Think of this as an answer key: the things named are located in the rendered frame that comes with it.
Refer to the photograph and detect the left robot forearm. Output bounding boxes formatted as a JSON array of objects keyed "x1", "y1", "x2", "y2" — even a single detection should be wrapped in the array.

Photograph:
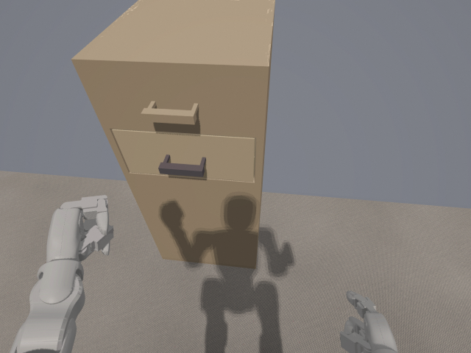
[{"x1": 10, "y1": 259, "x2": 85, "y2": 353}]

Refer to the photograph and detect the handle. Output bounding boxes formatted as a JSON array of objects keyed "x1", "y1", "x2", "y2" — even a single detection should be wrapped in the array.
[
  {"x1": 158, "y1": 154, "x2": 206, "y2": 177},
  {"x1": 141, "y1": 108, "x2": 196, "y2": 125}
]

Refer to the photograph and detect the robot right hand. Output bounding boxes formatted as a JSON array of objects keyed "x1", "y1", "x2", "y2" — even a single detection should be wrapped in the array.
[{"x1": 340, "y1": 290, "x2": 398, "y2": 353}]

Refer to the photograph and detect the cabinet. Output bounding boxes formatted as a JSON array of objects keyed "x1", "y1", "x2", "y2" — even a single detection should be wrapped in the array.
[{"x1": 71, "y1": 0, "x2": 275, "y2": 269}]

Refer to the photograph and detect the robot left hand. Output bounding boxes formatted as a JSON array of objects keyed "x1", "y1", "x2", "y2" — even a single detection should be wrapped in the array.
[{"x1": 46, "y1": 195, "x2": 113, "y2": 263}]

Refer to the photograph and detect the drawer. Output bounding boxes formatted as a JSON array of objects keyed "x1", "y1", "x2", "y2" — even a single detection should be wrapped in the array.
[{"x1": 112, "y1": 129, "x2": 257, "y2": 182}]

